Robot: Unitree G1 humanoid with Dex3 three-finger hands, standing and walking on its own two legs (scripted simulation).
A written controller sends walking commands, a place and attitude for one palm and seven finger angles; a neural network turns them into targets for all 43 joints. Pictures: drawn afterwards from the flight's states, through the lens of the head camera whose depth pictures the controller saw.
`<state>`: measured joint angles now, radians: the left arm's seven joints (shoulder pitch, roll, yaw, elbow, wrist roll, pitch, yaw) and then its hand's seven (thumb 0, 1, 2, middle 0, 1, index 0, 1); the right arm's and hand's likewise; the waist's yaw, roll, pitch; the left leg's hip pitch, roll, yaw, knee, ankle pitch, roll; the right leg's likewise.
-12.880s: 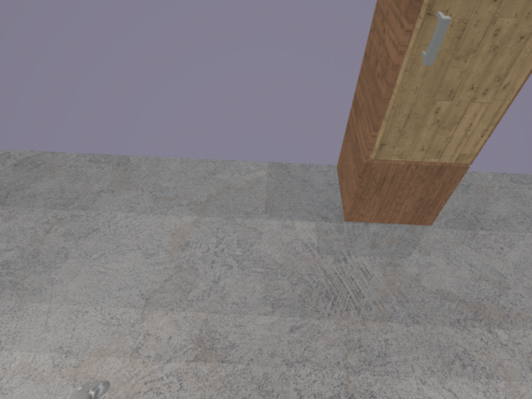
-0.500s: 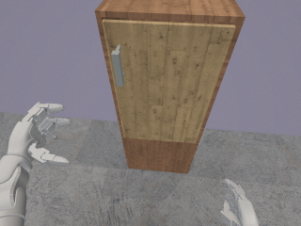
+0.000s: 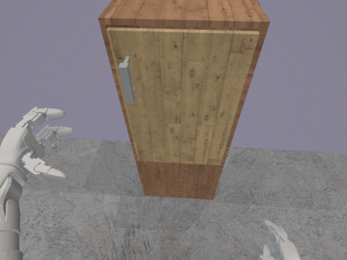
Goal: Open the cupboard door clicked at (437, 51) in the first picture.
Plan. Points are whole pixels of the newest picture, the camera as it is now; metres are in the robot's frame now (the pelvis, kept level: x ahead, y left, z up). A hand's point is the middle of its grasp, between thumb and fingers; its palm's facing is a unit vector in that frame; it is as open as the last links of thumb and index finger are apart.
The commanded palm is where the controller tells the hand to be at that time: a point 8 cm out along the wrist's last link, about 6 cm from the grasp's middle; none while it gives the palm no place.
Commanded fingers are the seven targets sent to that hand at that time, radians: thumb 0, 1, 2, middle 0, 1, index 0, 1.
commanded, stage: raise the hand with hooked fingers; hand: left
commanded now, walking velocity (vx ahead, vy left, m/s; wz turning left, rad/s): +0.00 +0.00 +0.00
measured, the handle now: (129, 80) +0.55 +0.18 +0.12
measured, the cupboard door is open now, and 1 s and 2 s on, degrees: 0 0 0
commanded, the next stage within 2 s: move the hooked fingers beside the handle in 0.26 s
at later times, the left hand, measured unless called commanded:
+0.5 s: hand (64, 145) +0.30 +0.26 +0.14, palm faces +0.11 -0.99 -0.02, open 14.0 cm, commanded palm +0.27 +0.30 +0.14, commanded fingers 0.00 -0.50 0.30 -0.30 -1.20 -0.30 -1.20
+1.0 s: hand (78, 120) +0.37 +0.26 +0.14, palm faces +0.05 -1.00 +0.00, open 14.0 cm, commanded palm +0.35 +0.30 +0.14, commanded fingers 0.00 -0.50 0.30 -0.30 -1.20 -0.30 -1.20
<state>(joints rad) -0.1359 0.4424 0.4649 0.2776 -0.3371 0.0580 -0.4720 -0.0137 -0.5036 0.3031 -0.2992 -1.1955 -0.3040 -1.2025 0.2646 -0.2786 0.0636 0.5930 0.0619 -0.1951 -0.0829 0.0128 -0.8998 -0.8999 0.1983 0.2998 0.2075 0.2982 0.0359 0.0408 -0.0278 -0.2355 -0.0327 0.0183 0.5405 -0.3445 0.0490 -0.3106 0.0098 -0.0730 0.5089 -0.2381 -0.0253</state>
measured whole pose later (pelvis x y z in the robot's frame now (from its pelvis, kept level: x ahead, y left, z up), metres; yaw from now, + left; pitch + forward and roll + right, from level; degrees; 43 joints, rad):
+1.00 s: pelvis -0.01 -0.01 -0.01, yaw +0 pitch +5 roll -1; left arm -0.49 0.50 0.44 0.68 -0.27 -0.07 -0.44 -0.02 -0.50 0.30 -0.30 -1.20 -0.30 -1.20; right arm 0.32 -0.30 0.06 0.62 0.07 -0.17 -0.10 0.01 -0.90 -0.90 0.20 0.30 0.21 0.30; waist -0.01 0.03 -0.03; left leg -0.34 -0.02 0.02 0.61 -0.35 0.03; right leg -0.42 0.02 -0.07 0.57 -0.24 -0.05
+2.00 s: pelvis -0.01 -0.01 -0.02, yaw -1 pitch +14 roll -1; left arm -0.99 0.69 0.47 1.25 -0.10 -0.21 -0.39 -0.01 -0.50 0.30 -0.30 -1.20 -0.30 -1.20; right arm 0.42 -0.31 0.05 0.63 0.04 -0.01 -0.06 0.01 -0.90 -0.90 0.20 0.30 0.21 0.30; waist -0.14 0.02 -0.04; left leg -0.56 -0.01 0.03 0.69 -0.38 0.04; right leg -0.62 0.03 -0.07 0.61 -0.24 -0.04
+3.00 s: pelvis +0.01 +0.01 -0.02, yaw -2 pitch +15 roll -2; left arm -0.88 0.58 0.44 1.11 -0.15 -0.22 -0.36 -0.01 -0.50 0.30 -0.30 -1.20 -0.30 -1.20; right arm 0.43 -0.28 0.04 0.61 0.03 0.06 -0.03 0.00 -0.90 -0.90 0.20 0.30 0.21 0.30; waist -0.11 0.03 -0.09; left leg -0.54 -0.01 0.03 0.70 -0.41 0.06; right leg -0.60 0.03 -0.06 0.61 -0.27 -0.02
